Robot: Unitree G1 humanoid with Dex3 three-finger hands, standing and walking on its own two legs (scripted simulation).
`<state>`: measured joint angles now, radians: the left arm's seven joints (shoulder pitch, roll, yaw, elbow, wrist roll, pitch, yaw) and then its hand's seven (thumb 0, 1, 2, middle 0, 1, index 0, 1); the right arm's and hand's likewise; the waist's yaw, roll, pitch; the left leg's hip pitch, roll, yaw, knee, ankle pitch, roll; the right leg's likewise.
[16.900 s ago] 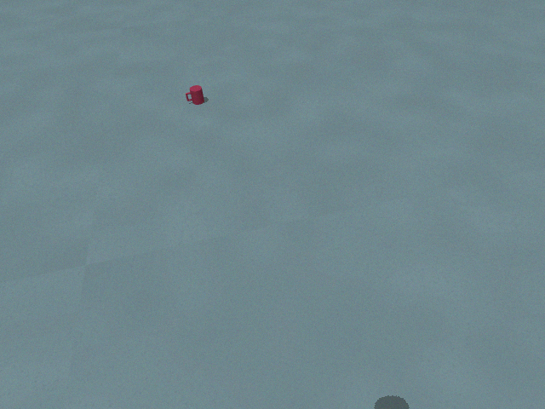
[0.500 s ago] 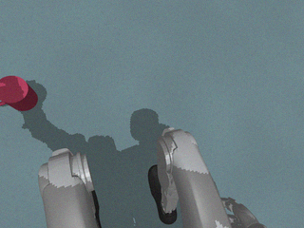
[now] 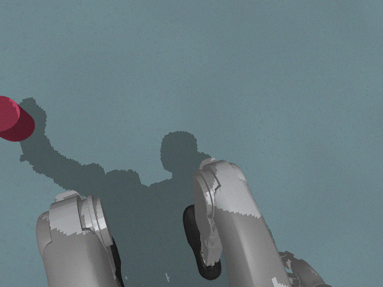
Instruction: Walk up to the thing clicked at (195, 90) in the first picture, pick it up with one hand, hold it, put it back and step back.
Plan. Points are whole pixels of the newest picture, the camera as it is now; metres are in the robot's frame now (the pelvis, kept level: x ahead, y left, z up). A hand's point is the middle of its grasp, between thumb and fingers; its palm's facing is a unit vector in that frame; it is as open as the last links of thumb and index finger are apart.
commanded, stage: rise first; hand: left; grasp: from above
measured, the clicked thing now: out of the picture +0.50 +0.35 -0.27
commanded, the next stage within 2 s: approach in 0.44 s
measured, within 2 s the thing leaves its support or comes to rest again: neither
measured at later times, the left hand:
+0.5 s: hand out of the picture +0.44 +0.37 -0.16, palm faces -0.46 -0.08 -0.89, open 14.1 cm
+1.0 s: hand out of the picture +0.53 +0.30 -0.16, palm faces -0.37 -0.05 -0.93, open 14.0 cm
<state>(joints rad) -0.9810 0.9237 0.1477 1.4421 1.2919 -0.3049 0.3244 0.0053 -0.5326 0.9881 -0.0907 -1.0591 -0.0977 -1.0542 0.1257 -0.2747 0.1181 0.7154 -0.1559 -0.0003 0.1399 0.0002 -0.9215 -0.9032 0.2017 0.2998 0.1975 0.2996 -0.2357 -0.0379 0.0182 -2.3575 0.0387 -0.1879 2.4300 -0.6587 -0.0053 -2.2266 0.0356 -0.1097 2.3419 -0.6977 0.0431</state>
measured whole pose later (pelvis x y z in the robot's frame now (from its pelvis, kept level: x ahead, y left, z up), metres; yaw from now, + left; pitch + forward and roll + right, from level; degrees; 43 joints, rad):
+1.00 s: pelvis +0.00 +0.00 +0.00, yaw -1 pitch +34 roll -11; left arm -1.20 0.93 0.06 1.53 1.33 -0.20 0.36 0.01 -0.54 1.00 -0.09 -1.08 -0.10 -1.07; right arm 0.16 -0.28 0.18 0.65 -0.16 0.00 0.12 0.00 -0.92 -0.90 0.20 0.30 0.20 0.30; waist -0.35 -0.04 0.03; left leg -2.38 0.04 -0.20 2.43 -0.66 0.00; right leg -2.25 0.04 -0.12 2.33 -0.68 0.05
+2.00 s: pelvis +0.00 +0.00 -0.01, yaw -3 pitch +31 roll -12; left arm -1.13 1.05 0.09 1.61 1.29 -0.23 0.39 0.01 -0.56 1.02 -0.09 -0.98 -0.07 -1.00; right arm 0.16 -0.30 0.28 0.63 -0.19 -0.05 0.13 0.00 -0.91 -0.90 0.20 0.30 0.20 0.30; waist -0.37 -0.09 0.12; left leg -2.38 0.04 -0.23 2.48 -0.66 0.00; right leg -2.25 0.06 -0.14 2.36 -0.67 0.06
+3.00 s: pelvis +0.00 +0.01 -0.02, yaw -5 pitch +29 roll -14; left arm -1.12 1.10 0.08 1.66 1.29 -0.24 0.48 0.01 -0.47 1.07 -0.12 -1.07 -0.11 -1.08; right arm 0.10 -0.32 0.33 0.61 -0.22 -0.12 0.16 0.00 -0.91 -0.90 0.20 0.30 0.20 0.30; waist -0.38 -0.14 0.16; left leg -2.37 0.05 -0.27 2.52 -0.69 0.00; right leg -2.22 0.08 -0.17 2.37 -0.68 0.06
